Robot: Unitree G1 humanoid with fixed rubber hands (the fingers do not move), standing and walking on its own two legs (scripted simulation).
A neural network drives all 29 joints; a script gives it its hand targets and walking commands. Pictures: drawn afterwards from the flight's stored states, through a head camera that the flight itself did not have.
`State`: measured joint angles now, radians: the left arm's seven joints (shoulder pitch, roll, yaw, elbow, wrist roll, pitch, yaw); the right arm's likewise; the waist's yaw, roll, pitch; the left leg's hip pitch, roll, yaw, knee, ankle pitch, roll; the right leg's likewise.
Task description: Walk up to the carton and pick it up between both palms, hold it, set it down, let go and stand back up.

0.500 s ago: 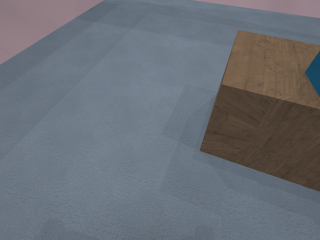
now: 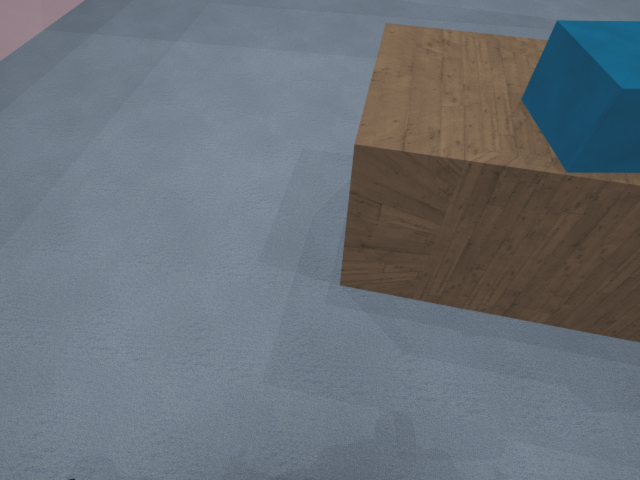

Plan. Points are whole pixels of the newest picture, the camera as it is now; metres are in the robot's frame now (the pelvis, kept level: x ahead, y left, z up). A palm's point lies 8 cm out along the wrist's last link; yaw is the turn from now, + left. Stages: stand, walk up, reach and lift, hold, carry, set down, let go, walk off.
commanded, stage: walk up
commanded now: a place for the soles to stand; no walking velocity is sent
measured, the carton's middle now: (621, 95) +0.95 -0.66 -0.01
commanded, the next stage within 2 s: none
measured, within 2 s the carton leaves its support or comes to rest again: neither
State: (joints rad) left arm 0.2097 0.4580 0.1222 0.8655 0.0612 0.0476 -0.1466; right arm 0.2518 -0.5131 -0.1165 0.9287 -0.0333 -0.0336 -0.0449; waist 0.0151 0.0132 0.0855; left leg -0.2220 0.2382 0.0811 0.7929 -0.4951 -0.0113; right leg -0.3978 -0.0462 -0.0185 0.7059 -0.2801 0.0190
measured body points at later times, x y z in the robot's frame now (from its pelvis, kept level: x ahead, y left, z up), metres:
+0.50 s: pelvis +0.12 -0.09 +0.02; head +0.16 -0.05 +0.47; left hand +0.27 +0.21 -0.12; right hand +0.08 -0.44 -0.04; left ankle +0.15 +0.04 -0.71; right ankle +0.12 -0.27 -0.65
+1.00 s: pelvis +0.21 -0.27 +0.01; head +0.25 -0.26 +0.46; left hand +0.37 +0.02 -0.10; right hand +0.20 -0.60 -0.08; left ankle +0.32 -0.19 -0.69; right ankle +0.18 -0.33 -0.71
